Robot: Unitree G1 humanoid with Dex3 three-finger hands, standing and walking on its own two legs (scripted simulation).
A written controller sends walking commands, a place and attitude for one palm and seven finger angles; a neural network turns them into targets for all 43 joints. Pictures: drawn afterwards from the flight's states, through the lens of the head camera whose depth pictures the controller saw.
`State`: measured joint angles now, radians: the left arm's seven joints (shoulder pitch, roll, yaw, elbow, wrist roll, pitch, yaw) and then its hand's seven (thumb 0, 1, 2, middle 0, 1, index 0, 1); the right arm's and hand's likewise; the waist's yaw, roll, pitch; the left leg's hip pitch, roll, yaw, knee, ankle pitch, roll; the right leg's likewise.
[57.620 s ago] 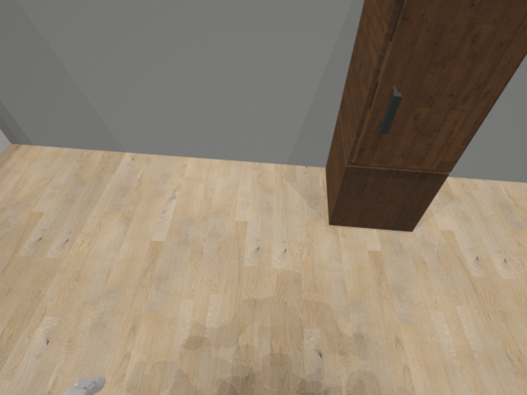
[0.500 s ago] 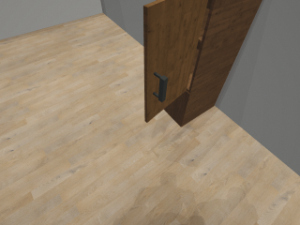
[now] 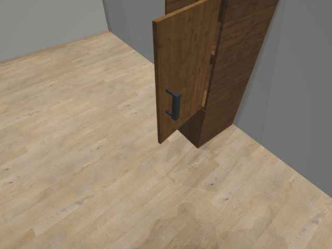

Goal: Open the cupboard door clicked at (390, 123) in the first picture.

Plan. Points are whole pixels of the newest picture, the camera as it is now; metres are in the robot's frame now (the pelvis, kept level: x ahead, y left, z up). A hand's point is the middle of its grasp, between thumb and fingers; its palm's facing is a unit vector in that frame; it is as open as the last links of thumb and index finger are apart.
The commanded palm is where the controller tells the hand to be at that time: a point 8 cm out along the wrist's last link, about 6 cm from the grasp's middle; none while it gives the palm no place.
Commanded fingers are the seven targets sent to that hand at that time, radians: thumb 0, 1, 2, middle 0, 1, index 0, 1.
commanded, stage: let the arm hang, fingers relaxed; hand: left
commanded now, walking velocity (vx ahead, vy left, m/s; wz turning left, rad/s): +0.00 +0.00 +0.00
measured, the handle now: (171, 104) +0.67 +0.01 -0.09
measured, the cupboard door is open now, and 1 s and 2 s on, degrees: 100 100 100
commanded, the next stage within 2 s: look to check the result in 0.14 s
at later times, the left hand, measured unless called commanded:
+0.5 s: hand out of the picture -0.01 +0.17 -0.18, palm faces +0.02 -0.98 -0.19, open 7.4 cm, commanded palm none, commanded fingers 0.00 0.90 0.90 -0.20 -0.30 -0.20 -0.30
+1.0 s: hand out of the picture +0.02 +0.17 -0.17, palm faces +0.01 -0.98 -0.21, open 7.4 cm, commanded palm none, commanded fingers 0.00 0.90 0.90 -0.20 -0.30 -0.20 -0.30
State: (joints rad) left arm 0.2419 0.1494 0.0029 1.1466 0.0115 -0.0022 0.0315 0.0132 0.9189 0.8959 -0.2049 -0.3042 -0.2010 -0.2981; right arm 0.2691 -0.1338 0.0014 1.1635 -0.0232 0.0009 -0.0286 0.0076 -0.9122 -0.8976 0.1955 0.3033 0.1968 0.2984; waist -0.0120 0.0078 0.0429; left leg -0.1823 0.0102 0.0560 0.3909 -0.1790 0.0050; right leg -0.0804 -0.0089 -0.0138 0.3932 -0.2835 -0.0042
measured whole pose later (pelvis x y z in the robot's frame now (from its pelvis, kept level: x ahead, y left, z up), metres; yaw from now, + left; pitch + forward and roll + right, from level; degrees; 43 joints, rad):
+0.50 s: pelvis +0.00 +0.00 +0.00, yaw +0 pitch -1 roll +0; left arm 0.27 0.14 0.00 1.16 0.01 0.00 0.03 0.01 0.90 0.90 -0.20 -0.30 -0.20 -0.30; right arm 0.25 -0.14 -0.01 1.15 -0.02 0.00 -0.03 0.00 -0.91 -0.90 0.19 0.30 0.20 0.30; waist 0.00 0.00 0.07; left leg -0.19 0.01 0.05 0.39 -0.18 0.00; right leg -0.08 0.00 -0.02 0.39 -0.28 -0.01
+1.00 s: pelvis +0.01 -0.01 +0.00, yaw +0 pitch -1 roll +0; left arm 0.23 0.17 0.01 1.14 0.01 -0.01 0.03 0.01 0.90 0.90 -0.20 -0.30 -0.20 -0.30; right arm 0.22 -0.16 -0.01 1.15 -0.02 0.00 -0.03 0.00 -0.90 -0.90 0.20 0.30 0.20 0.30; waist -0.01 0.00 0.06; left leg -0.18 0.02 0.05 0.38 -0.19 -0.01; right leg -0.07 0.01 -0.02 0.37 -0.29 -0.02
